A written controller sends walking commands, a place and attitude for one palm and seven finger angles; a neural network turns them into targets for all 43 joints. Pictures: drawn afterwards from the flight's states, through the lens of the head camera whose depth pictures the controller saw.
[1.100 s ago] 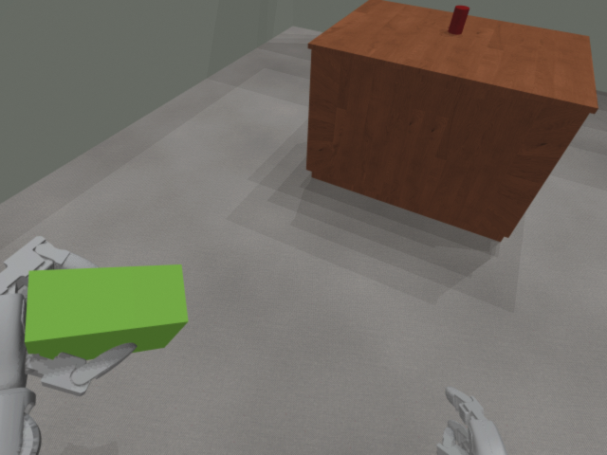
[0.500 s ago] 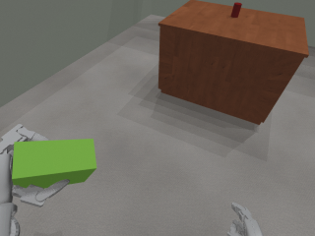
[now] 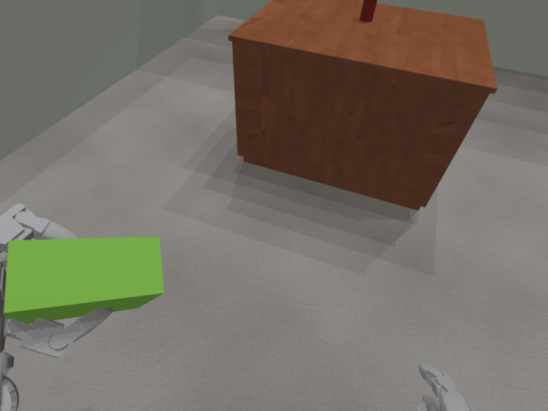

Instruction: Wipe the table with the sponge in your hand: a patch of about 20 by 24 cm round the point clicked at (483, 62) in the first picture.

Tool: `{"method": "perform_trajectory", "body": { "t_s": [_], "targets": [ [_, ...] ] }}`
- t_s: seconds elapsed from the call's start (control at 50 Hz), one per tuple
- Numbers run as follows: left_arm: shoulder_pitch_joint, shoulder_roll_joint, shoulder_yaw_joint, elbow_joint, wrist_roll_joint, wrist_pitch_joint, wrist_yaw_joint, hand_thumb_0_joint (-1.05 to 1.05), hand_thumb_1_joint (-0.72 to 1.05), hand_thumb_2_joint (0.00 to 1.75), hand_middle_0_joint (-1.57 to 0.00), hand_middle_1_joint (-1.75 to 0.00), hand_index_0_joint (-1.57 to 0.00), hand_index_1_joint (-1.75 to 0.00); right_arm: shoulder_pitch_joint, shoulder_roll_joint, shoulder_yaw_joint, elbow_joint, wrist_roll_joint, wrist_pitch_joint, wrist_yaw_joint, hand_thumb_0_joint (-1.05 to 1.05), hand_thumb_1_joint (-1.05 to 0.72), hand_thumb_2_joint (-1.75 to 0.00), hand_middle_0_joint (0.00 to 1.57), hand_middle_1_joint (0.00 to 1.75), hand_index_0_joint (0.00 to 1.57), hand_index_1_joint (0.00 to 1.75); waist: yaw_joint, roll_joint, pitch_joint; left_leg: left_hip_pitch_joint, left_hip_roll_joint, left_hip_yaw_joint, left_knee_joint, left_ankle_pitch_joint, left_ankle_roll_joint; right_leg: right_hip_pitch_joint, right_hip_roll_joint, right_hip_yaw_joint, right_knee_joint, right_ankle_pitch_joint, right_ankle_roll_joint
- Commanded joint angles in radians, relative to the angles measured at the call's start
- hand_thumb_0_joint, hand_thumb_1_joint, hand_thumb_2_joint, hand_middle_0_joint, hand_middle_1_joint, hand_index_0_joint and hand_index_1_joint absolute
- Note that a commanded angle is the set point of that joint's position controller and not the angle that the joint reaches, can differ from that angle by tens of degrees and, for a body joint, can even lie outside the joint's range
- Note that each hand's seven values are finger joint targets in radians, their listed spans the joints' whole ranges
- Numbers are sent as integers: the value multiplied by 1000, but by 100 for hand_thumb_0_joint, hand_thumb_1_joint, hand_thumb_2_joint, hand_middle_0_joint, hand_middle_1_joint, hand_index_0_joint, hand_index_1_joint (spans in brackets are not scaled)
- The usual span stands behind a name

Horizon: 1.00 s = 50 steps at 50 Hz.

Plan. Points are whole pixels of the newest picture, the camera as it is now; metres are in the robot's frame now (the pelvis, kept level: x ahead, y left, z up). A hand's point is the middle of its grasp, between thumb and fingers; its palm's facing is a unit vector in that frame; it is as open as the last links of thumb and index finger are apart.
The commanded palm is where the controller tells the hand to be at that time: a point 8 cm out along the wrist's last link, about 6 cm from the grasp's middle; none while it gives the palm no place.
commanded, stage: walk to a spot facing it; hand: left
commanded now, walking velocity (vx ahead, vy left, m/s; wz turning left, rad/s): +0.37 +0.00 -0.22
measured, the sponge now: (108, 279) +0.22 +0.20 +0.15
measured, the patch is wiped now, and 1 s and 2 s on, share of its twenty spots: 0.00 0.00 0.00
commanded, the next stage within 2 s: turn to face it in 1.94 s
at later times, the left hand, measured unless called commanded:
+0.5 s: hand (196, 174) +0.38 +0.14 +0.17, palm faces +0.26 -0.83 -0.49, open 10.2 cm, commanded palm +0.33 +0.20 +0.19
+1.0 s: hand (222, 98) +0.53 +0.12 +0.20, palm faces +0.29 -0.85 -0.45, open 10.2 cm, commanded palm +0.49 +0.18 +0.19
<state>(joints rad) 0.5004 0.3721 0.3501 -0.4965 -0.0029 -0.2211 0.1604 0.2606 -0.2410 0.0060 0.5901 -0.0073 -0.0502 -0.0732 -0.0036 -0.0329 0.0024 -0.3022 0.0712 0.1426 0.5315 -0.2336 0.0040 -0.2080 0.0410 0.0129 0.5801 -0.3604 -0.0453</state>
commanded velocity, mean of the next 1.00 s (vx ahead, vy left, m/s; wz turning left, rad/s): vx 0.38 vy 0.00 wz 0.03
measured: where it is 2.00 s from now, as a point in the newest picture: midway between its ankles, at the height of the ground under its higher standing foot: (317, 321)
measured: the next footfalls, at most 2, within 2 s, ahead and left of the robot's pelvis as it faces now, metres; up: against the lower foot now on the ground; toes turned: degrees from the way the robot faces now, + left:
right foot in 0.32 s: +0.19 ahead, -0.16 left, +0.00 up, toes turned -17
left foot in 0.72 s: +0.37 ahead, +0.05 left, +0.00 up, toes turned +5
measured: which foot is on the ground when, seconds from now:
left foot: down 0.00-0.34, up 0.36-0.70, down 0.72-1.00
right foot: down 0.00-0.00, up 0.02-0.30, down 0.32-0.74, up 0.76-1.00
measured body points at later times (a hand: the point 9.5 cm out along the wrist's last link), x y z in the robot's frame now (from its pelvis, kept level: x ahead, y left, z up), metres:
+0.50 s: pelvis +0.14 -0.07 +0.00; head +0.17 -0.09 +0.44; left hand +0.36 +0.18 +0.19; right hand +0.26 -0.33 -0.12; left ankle +0.14 +0.08 -0.64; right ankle +0.15 -0.15 -0.73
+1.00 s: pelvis +0.30 -0.08 +0.01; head +0.32 -0.09 +0.46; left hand +0.51 +0.17 +0.22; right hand +0.44 -0.29 -0.09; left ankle +0.33 +0.05 -0.73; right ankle +0.32 -0.23 -0.69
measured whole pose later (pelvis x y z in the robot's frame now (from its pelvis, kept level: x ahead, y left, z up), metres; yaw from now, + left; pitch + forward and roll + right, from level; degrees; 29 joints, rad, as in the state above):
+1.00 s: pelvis +0.30 -0.08 +0.01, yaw -7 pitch +0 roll -1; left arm 0.50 0.38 0.37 -0.58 -0.01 -0.24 0.15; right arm 0.21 -0.10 0.04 0.59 0.00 -0.11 -0.04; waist 0.00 0.03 0.06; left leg -0.27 0.14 0.16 0.52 -0.24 -0.02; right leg -0.46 -0.11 -0.14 0.84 -0.38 0.04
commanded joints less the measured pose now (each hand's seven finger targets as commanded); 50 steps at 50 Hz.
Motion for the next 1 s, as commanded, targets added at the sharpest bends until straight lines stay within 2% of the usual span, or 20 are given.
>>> {"method": "perform_trajectory", "body": {
  "t_s": [0.0,0.04,0.1,0.2,0.26,0.28,0.3,0.32,0.36,0.4,0.48,0.56,0.66,0.68,0.7,0.72,0.74,0.8,0.88,0.98],
  "targets": [
    [-127,157,98,-177,-11,-67,23,0,10,130,-120,-160,-120,-160,-111,-79,-34,-148,0,-59,-15,0,-90,-90,20,30,20,30,-25,313,-88,360,414,-563,-314,-158,203,-429,-41,-20,492,-219,28],
    [-163,146,72,-194,2,-57,13,0,10,130,-120,-160,-120,-160,-116,-72,-36,-129,-1,-71,-5,0,-90,-90,20,30,20,30,-27,227,19,257,408,-494,-321,-170,225,-509,-123,10,577,-137,37],
    [-140,147,78,-258,11,-48,14,0,10,130,-120,-160,-120,-160,-110,-77,-41,-121,-1,-86,-4,0,-90,-90,20,30,20,30,-4,228,-17,239,326,-246,-280,4,170,-450,-147,-71,462,-43,56],
    [-93,150,115,-220,-2,-40,12,0,10,130,-120,-160,-120,-160,-110,-70,-40,-133,-5,-95,-3,0,-90,-90,20,30,20,30,-13,287,-15,142,270,-50,-246,69,113,-204,-95,-213,133,23,62],
    [-92,156,132,-168,-8,-35,7,0,10,130,-120,-160,-120,-160,-119,-66,-46,-129,4,-80,-3,0,-90,-90,20,30,20,30,9,209,-88,73,211,46,31,118,78,59,-34,-270,-41,114,49],
    [-70,154,129,-137,-7,-23,6,0,10,130,-120,-160,-120,-160,-116,-53,-46,-131,12,-74,-2,0,-90,-90,20,30,20,30,20,81,-121,-26,160,73,239,87,59,175,-83,-177,-91,105,14],
    [-97,193,147,-157,-3,-23,9,0,10,130,-120,-160,-120,-160,-121,-30,-45,-143,18,-65,4,0,-90,-90,20,30,20,30,18,-173,-154,-256,55,104,541,-94,23,306,-294,204,-165,151,-91],
    [-97,248,218,-168,-18,-31,18,0,10,130,-120,-160,-120,-160,-166,-40,-40,-161,12,-71,9,0,-90,-90,20,30,20,30,37,-253,-159,-428,-6,-19,741,-338,3,324,-453,525,-253,246,-189],
    [-42,232,211,-191,-27,-46,4,0,10,130,-120,-160,-120,-160,-141,-49,-46,-123,12,-56,23,0,-90,-90,20,30,20,30,19,-138,-132,-461,58,-158,847,-243,-16,258,-464,464,-266,102,-189],
    [-29,207,197,-238,-18,-59,-1,0,10,130,-120,-160,-120,-160,-175,-47,-41,-108,12,-25,26,0,-90,-90,20,30,20,30,5,-56,-114,-457,82,-154,835,-163,-38,194,-416,271,-259,206,-159],
    [-55,206,192,-305,-16,-75,13,0,10,130,-120,-160,-120,-160,-159,-54,-50,-108,3,-14,18,0,-90,-90,20,30,20,30,-14,-39,-106,-332,111,-115,513,-102,-34,87,-381,57,-262,312,-136],
    [-25,179,176,-246,-21,-59,31,0,10,130,-120,-160,-120,-160,-141,-43,-49,-143,1,-25,12,0,-90,-90,20,30,20,30,23,-79,-81,-197,44,20,227,-43,-14,75,-343,18,-258,273,-123],
    [-140,160,119,-238,-15,-55,38,0,10,130,-120,-160,-120,-160,-102,-60,-64,-151,5,-37,-11,0,-90,-90,20,30,20,30,-2,-21,-69,83,-7,87,-17,30,4,15,-279,-44,-86,235,-65],
    [-153,146,99,-236,-14,-59,35,0,10,130,-120,-160,-120,-160,-78,-78,-70,-153,7,-42,-17,0,-90,-90,20,30,20,30,-27,84,-100,212,23,15,-71,26,31,-50,-241,-93,102,261,-29],
    [-167,150,112,-260,-14,-67,38,0,10,130,-120,-160,-120,-160,-87,-101,-77,-161,6,-45,-16,0,-90,-90,20,30,20,30,-27,279,-140,338,194,-276,-151,34,112,-200,-133,-152,342,106,32],
    [-191,155,110,-262,-22,-85,36,0,10,130,-120,-160,-120,-160,-103,-88,-67,-165,9,-51,-5,0,-90,-90,20,30,20,30,-17,396,-140,393,368,-570,-220,109,213,-371,-65,-105,554,-250,47],
    [-192,204,130,-212,-14,-80,26,0,10,130,-120,-160,-120,-160,-121,-81,-54,-149,2,-54,2,0,-90,-90,20,30,20,30,-19,335,-97,288,418,-648,-274,-59,248,-417,-108,-20,652,-241,44],
    [-156,189,140,-340,-17,-82,12,0,10,130,-120,-160,-120,-160,-134,-65,-66,-135,9,-70,13,0,-90,-90,20,30,20,30,2,246,-62,212,351,-450,-259,-106,224,-475,-168,-15,631,-142,60],
    [-49,157,149,-352,-22,-74,15,0,10,130,-120,-160,-120,-160,-124,-66,-60,-130,5,-98,22,0,-90,-90,20,30,20,30,9,302,-100,95,259,-192,-271,-58,150,-283,-156,-123,371,-12,74],
    [-78,117,126,-181,-28,-57,10,0,10,130,-120,-160,-120,-160,-114,-59,-55,-116,11,-94,-1,0,-90,-90,20,30,20,30,-3,255,-61,54,231,-101,-235,-147,121,-133,-96,-229,106,19,95]
  ]
}}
